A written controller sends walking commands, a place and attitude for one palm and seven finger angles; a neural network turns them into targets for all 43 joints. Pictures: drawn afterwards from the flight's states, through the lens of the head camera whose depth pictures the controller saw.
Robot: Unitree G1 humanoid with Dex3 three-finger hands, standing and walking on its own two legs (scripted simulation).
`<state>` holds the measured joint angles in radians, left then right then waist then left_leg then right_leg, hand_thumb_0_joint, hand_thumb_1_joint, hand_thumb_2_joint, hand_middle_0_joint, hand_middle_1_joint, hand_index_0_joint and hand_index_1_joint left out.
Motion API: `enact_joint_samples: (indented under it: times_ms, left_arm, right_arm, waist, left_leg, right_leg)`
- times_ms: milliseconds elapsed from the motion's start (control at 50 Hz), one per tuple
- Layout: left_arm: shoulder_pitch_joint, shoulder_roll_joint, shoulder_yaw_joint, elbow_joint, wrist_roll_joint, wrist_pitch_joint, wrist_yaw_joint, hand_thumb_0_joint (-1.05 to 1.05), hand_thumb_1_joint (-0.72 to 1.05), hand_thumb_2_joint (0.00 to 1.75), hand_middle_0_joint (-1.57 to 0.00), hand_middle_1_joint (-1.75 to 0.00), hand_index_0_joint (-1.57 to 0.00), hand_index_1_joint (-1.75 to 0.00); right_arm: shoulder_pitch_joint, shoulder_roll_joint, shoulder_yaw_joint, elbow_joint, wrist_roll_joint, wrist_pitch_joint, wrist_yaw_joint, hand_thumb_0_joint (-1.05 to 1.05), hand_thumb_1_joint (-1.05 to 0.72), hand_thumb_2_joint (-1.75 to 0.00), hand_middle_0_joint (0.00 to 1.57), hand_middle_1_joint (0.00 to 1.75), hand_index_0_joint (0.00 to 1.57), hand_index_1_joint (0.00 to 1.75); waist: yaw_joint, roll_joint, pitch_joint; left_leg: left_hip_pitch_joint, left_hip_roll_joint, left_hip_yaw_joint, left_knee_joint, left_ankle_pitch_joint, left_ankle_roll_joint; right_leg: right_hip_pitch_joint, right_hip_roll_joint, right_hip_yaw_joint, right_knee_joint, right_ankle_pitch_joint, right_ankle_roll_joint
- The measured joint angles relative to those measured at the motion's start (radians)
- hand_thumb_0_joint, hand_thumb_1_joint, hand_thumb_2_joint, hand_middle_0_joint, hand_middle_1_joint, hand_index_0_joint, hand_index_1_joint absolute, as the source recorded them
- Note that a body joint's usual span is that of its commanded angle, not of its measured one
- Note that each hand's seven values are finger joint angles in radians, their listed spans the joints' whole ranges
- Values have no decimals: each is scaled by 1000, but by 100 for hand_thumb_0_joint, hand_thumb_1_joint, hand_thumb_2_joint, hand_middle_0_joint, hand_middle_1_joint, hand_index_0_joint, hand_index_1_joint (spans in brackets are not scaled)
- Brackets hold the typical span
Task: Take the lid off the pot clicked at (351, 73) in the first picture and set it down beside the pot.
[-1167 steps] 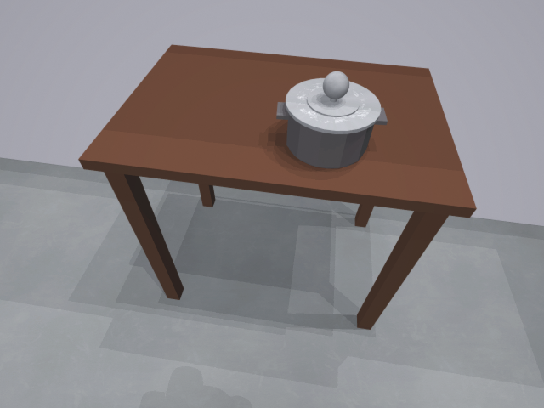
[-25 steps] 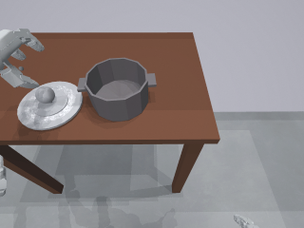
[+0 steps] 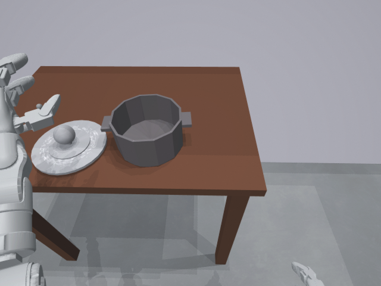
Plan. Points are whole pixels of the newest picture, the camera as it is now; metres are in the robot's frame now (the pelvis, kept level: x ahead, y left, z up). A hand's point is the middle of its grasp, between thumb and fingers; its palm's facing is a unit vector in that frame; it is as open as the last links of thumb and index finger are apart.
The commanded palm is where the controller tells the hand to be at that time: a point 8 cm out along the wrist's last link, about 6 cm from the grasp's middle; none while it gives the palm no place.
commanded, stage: draw the hand back to the body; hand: left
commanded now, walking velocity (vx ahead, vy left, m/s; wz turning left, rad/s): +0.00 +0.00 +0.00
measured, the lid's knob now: (64, 134) +0.47 +0.39 +0.03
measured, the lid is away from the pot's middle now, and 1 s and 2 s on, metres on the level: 0.23 0.23 0.23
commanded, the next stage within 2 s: step back with the hand held close in 1.22 s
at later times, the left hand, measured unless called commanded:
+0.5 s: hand (31, 148) +0.27 +0.27 +0.21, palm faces +0.50 -0.84 -0.22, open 7.6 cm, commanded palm +0.21 +0.30 +0.21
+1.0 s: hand (14, 209) +0.18 +0.25 +0.19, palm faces +0.46 -0.84 -0.30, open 7.4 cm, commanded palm +0.11 +0.28 +0.20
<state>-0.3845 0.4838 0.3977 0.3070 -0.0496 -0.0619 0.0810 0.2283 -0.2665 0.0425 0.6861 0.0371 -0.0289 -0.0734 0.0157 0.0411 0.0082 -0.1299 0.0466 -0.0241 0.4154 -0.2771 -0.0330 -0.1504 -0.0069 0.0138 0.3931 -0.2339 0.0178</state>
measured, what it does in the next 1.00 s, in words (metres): stands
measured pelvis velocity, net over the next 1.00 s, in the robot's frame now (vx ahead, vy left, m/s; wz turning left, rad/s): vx -0.03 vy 0.00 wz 0.00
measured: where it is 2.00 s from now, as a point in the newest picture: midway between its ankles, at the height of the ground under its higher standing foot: outside the picture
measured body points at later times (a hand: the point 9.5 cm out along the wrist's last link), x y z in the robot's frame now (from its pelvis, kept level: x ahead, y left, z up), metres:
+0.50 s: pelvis -0.02 -0.01 +0.00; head -0.04 -0.03 +0.45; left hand +0.23 +0.31 +0.22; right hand +0.17 -0.22 -0.09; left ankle -0.03 +0.14 -0.74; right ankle -0.02 -0.13 -0.74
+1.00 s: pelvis -0.03 +0.00 +0.00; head -0.06 -0.01 +0.45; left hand +0.15 +0.30 +0.21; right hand +0.17 -0.21 -0.08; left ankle -0.03 +0.14 -0.74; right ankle -0.02 -0.13 -0.74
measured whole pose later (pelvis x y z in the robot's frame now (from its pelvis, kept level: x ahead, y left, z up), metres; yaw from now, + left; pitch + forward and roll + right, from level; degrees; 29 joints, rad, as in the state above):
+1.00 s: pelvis -0.03 +0.00 +0.00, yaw +0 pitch -7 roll -1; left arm 0.33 0.32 0.34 -0.41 -0.07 -0.08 0.08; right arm 0.17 -0.20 0.04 0.69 -0.02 -0.14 -0.08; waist 0.07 0.04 0.04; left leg -0.02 0.04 -0.02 0.38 -0.24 -0.03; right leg -0.04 -0.01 0.01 0.35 -0.19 0.02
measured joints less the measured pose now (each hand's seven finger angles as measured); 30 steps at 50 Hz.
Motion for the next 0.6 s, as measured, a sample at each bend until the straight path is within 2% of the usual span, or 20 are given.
enact_joint_samples:
  times_ms: [200,300,420,520,600]
  left_arm:
    - [132,-57,-2,-146,-15,-1,6,1,52,79,-26,-54,-26,-54]
    - [180,-67,-4,-181,-22,2,4,1,63,83,-24,-47,-25,-47]
    - [262,-113,-22,-295,-28,-4,7,1,77,87,-22,-38,-22,-38]
    - [327,-116,-13,-348,-35,-7,5,1,84,89,-21,-34,-21,-34]
    - [384,-140,-27,-421,-35,-5,6,2,87,90,-21,-32,-21,-32]
  right_arm:
    - [-47,14,-2,2,-7,-28,-4,1,-91,-90,20,30,20,30]
    - [-70,30,4,-1,-9,-34,-8,1,-91,-90,20,30,20,30]
    - [-75,37,6,-2,-16,-57,-9,1,-91,-90,20,30,20,30]
    - [-80,50,10,3,-22,-61,-11,1,-90,-90,20,30,20,30]
    - [-71,52,8,6,-28,-75,-10,1,-90,-90,20,30,20,30]
  waist:
    - [17,9,5]
    - [23,7,11]
    - [36,12,17]
    - [35,10,23]
    - [43,10,28]
  left_leg:
    - [41,8,1,-31,20,-9]
    - [56,11,0,-37,28,-11]
    - [72,8,1,-44,36,-11]
    - [82,7,3,-48,42,-10]
    - [89,5,3,-50,45,-9]
  right_leg:
    - [31,7,-1,-11,11,-10]
    - [44,10,-1,-14,16,-12]
    - [61,8,0,-21,24,-11]
    - [69,7,2,-24,31,-10]
    - [79,5,2,-30,36,-8]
